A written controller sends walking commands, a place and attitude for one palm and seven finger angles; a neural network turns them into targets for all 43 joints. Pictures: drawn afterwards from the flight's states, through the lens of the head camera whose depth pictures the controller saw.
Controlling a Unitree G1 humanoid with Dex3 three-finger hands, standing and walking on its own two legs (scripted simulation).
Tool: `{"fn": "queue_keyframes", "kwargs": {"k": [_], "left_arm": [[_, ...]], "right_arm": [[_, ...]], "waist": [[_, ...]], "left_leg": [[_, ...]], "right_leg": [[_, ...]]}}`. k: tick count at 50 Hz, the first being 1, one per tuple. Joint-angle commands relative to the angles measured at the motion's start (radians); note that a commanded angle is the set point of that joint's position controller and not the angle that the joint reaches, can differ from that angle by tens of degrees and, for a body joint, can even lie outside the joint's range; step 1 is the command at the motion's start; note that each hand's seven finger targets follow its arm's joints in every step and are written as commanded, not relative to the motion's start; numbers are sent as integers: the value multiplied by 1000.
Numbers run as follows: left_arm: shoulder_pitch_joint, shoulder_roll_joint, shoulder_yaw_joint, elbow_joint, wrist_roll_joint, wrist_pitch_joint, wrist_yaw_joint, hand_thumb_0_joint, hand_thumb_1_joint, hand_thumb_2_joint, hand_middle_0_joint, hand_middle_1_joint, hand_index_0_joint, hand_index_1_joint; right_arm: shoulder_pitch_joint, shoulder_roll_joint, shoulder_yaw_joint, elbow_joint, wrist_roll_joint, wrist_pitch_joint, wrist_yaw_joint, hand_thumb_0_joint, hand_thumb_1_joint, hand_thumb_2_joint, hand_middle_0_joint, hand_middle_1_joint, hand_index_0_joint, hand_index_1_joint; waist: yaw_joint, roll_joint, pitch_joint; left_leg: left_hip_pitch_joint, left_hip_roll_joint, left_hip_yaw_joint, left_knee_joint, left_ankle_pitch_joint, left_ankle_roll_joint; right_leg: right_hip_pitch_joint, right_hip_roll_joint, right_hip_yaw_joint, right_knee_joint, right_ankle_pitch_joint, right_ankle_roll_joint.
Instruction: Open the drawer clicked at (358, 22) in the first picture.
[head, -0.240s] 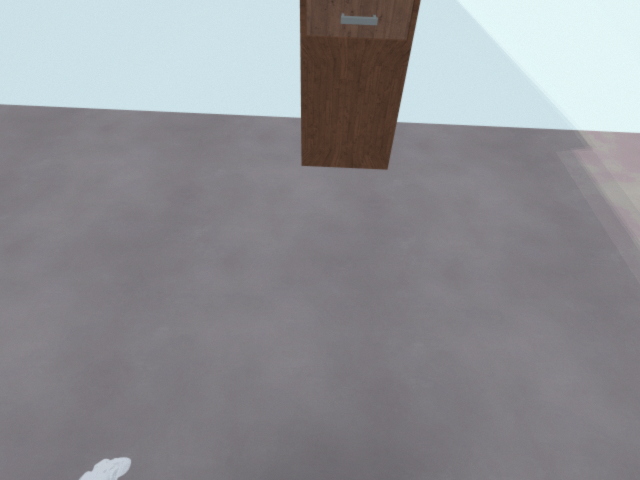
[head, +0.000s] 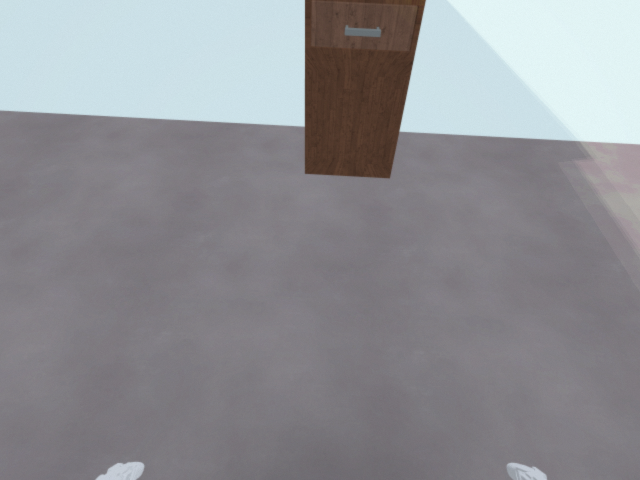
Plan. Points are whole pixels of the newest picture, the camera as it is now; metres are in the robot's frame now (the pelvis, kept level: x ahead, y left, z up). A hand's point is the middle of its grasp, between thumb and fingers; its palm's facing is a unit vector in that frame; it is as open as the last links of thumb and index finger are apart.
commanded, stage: stand and wait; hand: left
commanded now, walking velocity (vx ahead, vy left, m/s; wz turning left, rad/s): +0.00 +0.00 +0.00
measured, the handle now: (362, 30) +1.65 -0.06 -0.05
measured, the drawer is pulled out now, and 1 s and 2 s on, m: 0.00 0.00 0.00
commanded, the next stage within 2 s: look at it before walking up in 0.82 s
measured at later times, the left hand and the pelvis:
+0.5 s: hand out of the picture +0.05 +0.24 -0.15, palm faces -0.02 -0.94 -0.34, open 7.4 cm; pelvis -0.02 -0.01 +0.01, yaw +0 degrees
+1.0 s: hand out of the picture +0.05 +0.23 -0.15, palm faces -0.03 -0.94 -0.33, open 7.4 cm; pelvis -0.02 -0.02 +0.01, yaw +0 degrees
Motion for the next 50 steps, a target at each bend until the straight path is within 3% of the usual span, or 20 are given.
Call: {"fn": "queue_keyframes", "kwargs": {"k": [1,20,24,35,50], "left_arm": [[-38,207,55,-59,1,-30,10,0,900,900,-200,-300,-200,-300],[-29,216,51,13,-2,-34,6,0,900,900,-200,-300,-200,-300],[-30,216,51,20,-1,-32,5,0,900,900,-200,-300,-200,-300],[-34,215,51,28,1,-34,4,0,900,900,-200,-300,-200,-300],[-22,214,49,34,1,-38,5,0,900,900,-200,-300,-200,-300]], "right_arm": [[-47,-218,-58,-50,1,-24,-18,0,-900,-900,200,300,200,300],[-25,-224,-49,30,6,-22,-15,0,-900,-900,200,300,200,300],[-21,-225,-47,42,6,-19,-13,0,-900,-900,200,300,200,300],[-6,-223,-45,59,6,-20,-11,0,-900,-900,200,300,200,300],[-6,-218,-44,66,8,-21,-12,0,-900,-900,200,300,200,300]], "waist": [[-10,18,-68],[-8,9,-37],[-6,16,-6],[-8,3,-3],[-8,13,-31]], "left_leg": [[30,123,-86,-81,328,33],[23,128,-94,-138,211,22],[6,127,-99,-156,150,21],[-2,126,-101,-164,129,16],[23,132,-96,-154,192,14]], "right_leg": [[26,-87,64,-69,284,-48],[34,-96,92,-142,204,-51],[10,-93,100,-163,126,-50],[-4,-92,113,-181,83,-50],[18,-96,109,-171,175,-52]]}}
